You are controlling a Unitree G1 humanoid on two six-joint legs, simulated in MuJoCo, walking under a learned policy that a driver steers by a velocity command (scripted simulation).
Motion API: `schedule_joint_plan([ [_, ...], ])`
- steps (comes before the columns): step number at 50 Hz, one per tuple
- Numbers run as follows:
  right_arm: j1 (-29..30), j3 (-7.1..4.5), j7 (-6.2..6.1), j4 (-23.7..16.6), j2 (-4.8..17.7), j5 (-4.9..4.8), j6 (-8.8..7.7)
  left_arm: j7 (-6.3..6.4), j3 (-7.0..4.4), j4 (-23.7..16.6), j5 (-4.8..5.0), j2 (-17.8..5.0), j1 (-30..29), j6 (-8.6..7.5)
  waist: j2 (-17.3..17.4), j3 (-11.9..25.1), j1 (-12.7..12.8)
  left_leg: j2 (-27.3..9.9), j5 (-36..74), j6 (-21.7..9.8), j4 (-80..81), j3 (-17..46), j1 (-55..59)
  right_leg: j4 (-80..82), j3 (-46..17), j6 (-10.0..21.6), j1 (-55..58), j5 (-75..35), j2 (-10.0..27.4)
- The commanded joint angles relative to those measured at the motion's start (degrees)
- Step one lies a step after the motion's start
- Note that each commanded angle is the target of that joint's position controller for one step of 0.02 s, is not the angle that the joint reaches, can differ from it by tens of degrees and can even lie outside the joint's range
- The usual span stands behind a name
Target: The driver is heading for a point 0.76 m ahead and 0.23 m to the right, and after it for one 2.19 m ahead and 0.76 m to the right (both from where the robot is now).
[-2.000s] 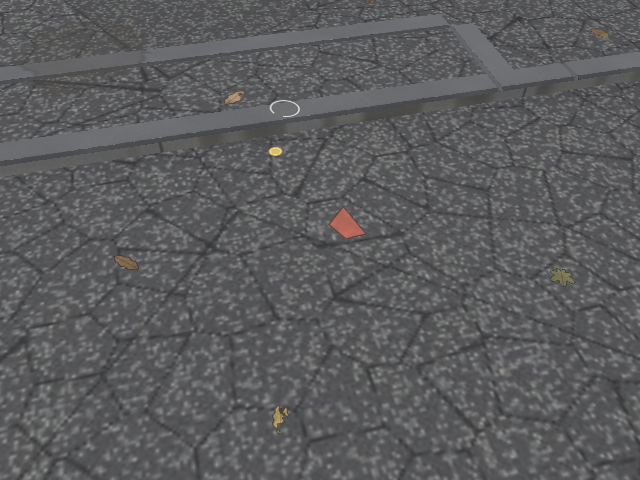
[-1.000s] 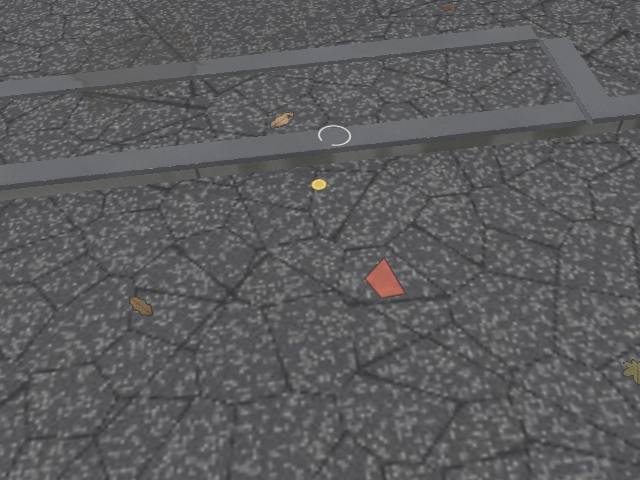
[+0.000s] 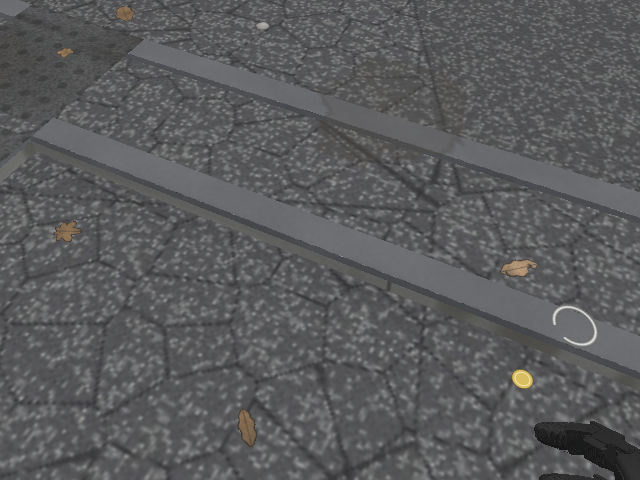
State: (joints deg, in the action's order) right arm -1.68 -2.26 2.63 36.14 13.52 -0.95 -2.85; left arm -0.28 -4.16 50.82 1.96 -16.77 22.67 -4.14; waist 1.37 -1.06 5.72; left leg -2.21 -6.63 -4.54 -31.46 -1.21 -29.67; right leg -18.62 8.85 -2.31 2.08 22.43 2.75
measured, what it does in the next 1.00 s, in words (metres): walks ahead, turning right: left foot, then right foot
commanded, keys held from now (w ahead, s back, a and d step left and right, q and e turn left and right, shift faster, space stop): w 0.02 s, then w+e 0.98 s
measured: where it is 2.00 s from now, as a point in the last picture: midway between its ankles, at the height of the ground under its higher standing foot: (535, 285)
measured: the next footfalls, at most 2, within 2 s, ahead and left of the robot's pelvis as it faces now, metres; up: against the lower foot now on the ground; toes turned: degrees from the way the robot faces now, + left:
left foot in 0.02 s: +0.16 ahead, +0.12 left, +0.00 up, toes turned +2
right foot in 0.54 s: +0.44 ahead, -0.16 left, +0.00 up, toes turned -16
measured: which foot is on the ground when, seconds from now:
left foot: up 0.00-0.00, down 0.02-0.56, up 0.58-1.00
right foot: down 0.00-0.02, up 0.04-0.52, down 0.54-1.00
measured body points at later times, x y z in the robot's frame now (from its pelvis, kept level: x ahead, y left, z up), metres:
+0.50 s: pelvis +0.27 -0.01 +0.00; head +0.30 -0.02 +0.45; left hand +0.51 +0.18 -0.10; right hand +0.24 -0.30 -0.13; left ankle +0.12 +0.12 -0.73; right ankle +0.40 -0.16 -0.71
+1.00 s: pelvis +0.54 -0.09 +0.00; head +0.56 -0.11 +0.45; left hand +0.73 +0.14 -0.10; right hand +0.63 -0.41 -0.07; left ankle +0.73 -0.04 -0.72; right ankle +0.40 -0.14 -0.73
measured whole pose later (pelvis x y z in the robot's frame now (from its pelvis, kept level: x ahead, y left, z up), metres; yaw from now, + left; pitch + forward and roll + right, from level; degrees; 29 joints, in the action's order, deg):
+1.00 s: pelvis +0.54 -0.09 +0.00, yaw -29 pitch +3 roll +0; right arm -2.0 -2.1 1.2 39.4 15.7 -0.3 -6.0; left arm 0.6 -4.2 40.0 1.3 -17.1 19.9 -1.9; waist 1.4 -0.3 4.4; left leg 0.1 -2.8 2.0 -28.4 4.3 -28.9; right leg -27.6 -11.6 3.3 -6.9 22.3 -6.1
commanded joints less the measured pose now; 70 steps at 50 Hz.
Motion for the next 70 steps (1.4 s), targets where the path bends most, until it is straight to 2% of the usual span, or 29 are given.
schedule_joint_plan([
  [1,-19.0,-5.24,-1.07,1.6,12.3,0.62,-0.57,0.74,-0.96,-3.3,-0.5,-8.4,-3.0,-0.24,-4.4,11.7,-14.0,-1.0,2.7,-5.3,1.7,2.7,32.6,-23.8,-2.4,6.5,-13.6,-41.5,8.4],
  [2,-24.0,-6.43,-1.7,2.4,19.3,1.54,-0.49,0.14,1.56,-5.8,-1.77,-1.5,1.8,-1.3,10.3,19.4,-11.9,-18.2,-2.9,-14.7,4.5,30.4,53.9,-47.6,-2.7,2.4,-38.2,-5.7,-0.6],
  [3,-25.2,-5.3,-1.76,2.3,15.3,1.01,-0.58,-0.13,1.04,-4.8,-0.58,-4.3,0.2,-2.7,9.8,24.6,-13.5,-22.1,-6.1,-16.9,12.3,42.9,53.6,-56.9,-13.2,2.5,-44.5,11.1,-2.6],
  [4,-21.6,-4.2,-1.62,2.5,12.3,0.98,-0.88,-0.35,-0.18,-6.4,1.26,-7.9,-4.3,-3.05,7.1,15.3,-13.1,-19.8,-4.6,-13.8,12.7,32.6,46.8,-59.1,-14.3,3.3,-49.4,7.8,0.4],
  [6,-14.2,-2.76,-1.3,2.5,7.6,0.77,-1.32,0.02,-0.18,-6.9,-0.02,-6.9,-8.0,-2.31,3.2,6.3,-9.1,-14.6,-0.1,-9.9,15.6,19.0,31.6,-52.7,-12.8,3.2,-46.2,-0.9,4.7],
  [9,-10.2,-2.68,-1.07,3.4,6.1,1.46,-3.06,0.09,-0.19,-5.6,-0.19,-4.1,-4.1,0.4,4.6,3.1,-4.8,-12.3,4.2,-8.8,21.8,10.2,20.8,-49.2,-14.0,2.1,-38.6,-7.8,6.1],
  [12,-11.1,-3.18,-1.81,5.4,7.1,2.12,-3.98,0.45,-0.2,-6.9,-0.43,-3.1,-6.8,1.29,2.2,0.4,-4.7,-12.1,10.0,-8.2,23.8,3.7,20.3,-44.2,-15.7,1.0,-42.3,-14.1,5.4],
  [17,-12.8,-3.52,-2.95,7.3,9.0,1.63,-3.7,-1.09,0.66,-9.8,-0.88,-1.3,-15.0,0.82,1.3,-2.3,-7.5,-10.9,10.9,-5.6,24.7,-4.8,23.0,-27.1,-12.1,2.0,-41.7,-27.9,3.9],
  [22,-17.0,-4.35,-3.39,9.8,11.3,0.31,-1.91,-3.09,1.09,-14.5,-0.79,-1.3,-22.3,0.8,0.7,-4.8,-10.1,-14.3,15.2,-4.2,21.0,-7.4,33.5,-19.0,-8.3,4.9,-44.8,-22.1,2.9],
  [25,-15.6,-4.92,-3.98,9.5,13.7,0.03,-0.51,-3.76,-0.07,-15.7,-0.75,-3.6,-19.3,1.11,3.4,-0.6,-6.9,-14.5,39.9,-2.2,10.9,-9.8,36.6,-18.3,-3.3,8.1,-36.7,-13.3,-1.8],
  [27,-14.3,-4.73,-4.48,8.9,14.0,-0.17,0.29,-2.96,-2.98,-12.6,-0.56,-8.6,-4.4,1.35,2.7,7.6,1.4,-11.2,46.3,0.6,-10.0,-12.1,30.5,-14.1,-2.0,11.7,-15.5,-14.6,-7.0],
  [28,-15.9,-3.54,-4.59,7.6,11.0,1.22,-0.33,-1.56,-4.82,-11.3,-0.59,-14.2,3.2,1.96,-5.6,13.1,3.5,-8.2,24.1,3.4,-28.8,-12.2,15.3,-13.4,-16.6,15.3,2.0,-17.7,1.8],
  [29,-19.6,-1.29,-3.79,4.5,3.9,1.72,-2.31,-1.48,-5.02,-13.0,-0.51,-18.2,-0.6,1.4,-18.2,19.0,-3.3,5.8,-25.2,6.9,-49.4,-3.7,-8.7,-3.8,-52.1,27.3,18.4,-8.3,15.5],
  [30,-14.1,-2.15,-2.65,3.9,9.5,-0.1,-4.71,-1.8,-3.6,-13.8,-0.93,-13.4,1.3,0.86,-10.2,23.0,1.3,3.4,-24.9,5.4,-52.6,8.2,-14.6,1.5,-56.1,26.3,20.4,-4.9,16.5],
  [31,-9.8,-2.27,-2.18,2.4,10.4,-1.74,-5.59,-1.73,-2.87,-13.5,-1.27,-10.5,-0.1,0.35,-7.7,15.5,1.1,1.0,-20.7,4.0,-50.4,7.6,-17.5,1.2,-47.2,23.6,15.0,-7.6,14.7],
  [32,-9.0,-1.93,-2.48,2.3,9.4,-0.86,-5.88,-1.79,-2.38,-13.8,-1.0,-9.0,-3.7,0.04,-1.5,9.4,-2.0,-1.8,-16.5,3.6,-44.3,7.1,-15.8,1.1,-39.7,21.4,5.4,-14.0,12.0],
  [34,-9.9,-2.72,-2.94,3.0,10.4,1.12,-4.76,-1.31,-1.38,-15.8,-1.76,-6.2,-9.4,-0.02,-1.9,5.8,-5.8,-4.5,-13.1,4.2,-37.0,6.9,-8.1,2.9,-32.4,19.9,-6.9,-23.3,8.6],
  [40,-4.4,-1.48,-3.14,1.1,6.6,2.13,-2.55,0.46,-2.14,-15.4,-1.07,-9.1,-7.9,0.02,-3.7,2.4,-5.4,-2.3,0.4,8.5,-17.0,4.1,-4.4,5.0,-23.3,18.0,-17.5,-28.2,3.4],
  [46,4.0,-1.29,-1.87,-1.1,7.4,0.54,-3.55,0.85,-2.2,-13.9,-0.4,-9.0,-3.4,1.27,-6.9,2.2,-1.7,2.1,8.2,8.3,-0.4,4.8,1.5,0.1,-27.6,14.8,-15.0,-17.4,3.6],
  [49,1.5,-2.38,-1.39,-0.9,9.5,0.4,-4.28,1.12,-2.09,-14.1,-0.59,-8.4,-4.1,1.9,-9.0,2.4,-3.9,2.8,1.6,5.8,3.2,5.2,5.6,-5.0,-33.2,13.2,-11.4,-15.5,4.9],
  [51,-8.6,-3.94,-1.9,1.0,12.0,1.31,-4.97,1.18,-0.98,-15.1,-0.93,-5.2,-5.7,1.81,-8.5,7.9,-9.5,-0.3,2.1,2.1,6.3,6.5,22.2,-17.0,-30.3,9.8,-15.5,-19.5,0.3],
  [52,-18.5,-4.91,-2.48,2.0,15.8,2.23,-4.94,1.26,0.44,-16.5,-2.09,-1.3,-4.9,1.55,-0.1,16.5,-12.6,-12.0,1.3,-1.9,5.7,18.4,38.2,-35.4,-23.5,6.8,-24.4,-7.2,-4.4],
  [53,-21.5,-5.57,-1.94,4.1,18.8,2.41,-4.17,1.27,0.82,-18.4,0.15,-0.9,2.0,1.06,19.8,19.7,-8.2,-23.2,-14.5,-10.9,12.7,47.2,49.5,-50.8,-19.3,4.3,-43.8,13.2,-9.0],
  [54,-18.3,-4.43,-1.84,2.6,13.1,1.16,-3.86,1.45,-0.34,-16.3,0.7,-7.0,1.4,1.19,10.4,13.0,-9.4,-22.4,-25.8,-9.7,14.8,46.6,45.2,-58.0,-20.5,3.1,-49.8,9.7,-4.3],
  [56,-14.6,-2.84,-2.28,2.0,8.6,1.42,-2.82,1.13,-0.7,-17.5,-0.56,-7.3,-7.2,1.71,2.0,3.4,-9.8,-16.5,-18.0,-6.1,15.7,29.5,32.3,-58.9,-17.2,2.2,-49.2,0.9,-0.9],
  [59,-13.5,-2.02,-2.36,3.8,6.7,1.98,-2.75,0.19,-0.2,-17.8,-0.46,-3.6,-6.7,1.84,4.9,0.2,-6.8,-11.3,-8.9,-6.2,19.4,18.9,22.6,-55.4,-15.8,1.8,-44.3,-4.0,1.1],
  [62,-14.6,-2.36,-2.38,5.6,8.2,1.71,-3.12,0.1,0.56,-18.6,-0.97,-1.8,-8.5,2.04,3.7,-0.6,-6.1,-11.6,1.8,-8.2,20.8,13.3,21.5,-51.1,-14.8,0.7,-46.4,-6.3,1.2],
  [66,-16.7,-2.16,-2.89,7.4,9.0,1.28,-2.1,-0.46,1.97,-19.7,-1.9,0.3,-13.9,1.81,3.1,-0.4,-7.6,-11.5,8.0,-8.1,21.0,7.8,24.0,-41.5,-10.5,0.1,-46.3,-13.6,2.7],
  [70,-22.1,-2.35,-3.38,9.8,11.5,0.26,-0.07,-1.71,3.09,-23.1,-0.91,2.0,-23.0,0.92,3.7,-3.5,-10.8,-13.1,6.4,-6.4,22.4,6.8,28.0,-26.3,-7.6,1.6,-45.0,-13.0,2.2],
])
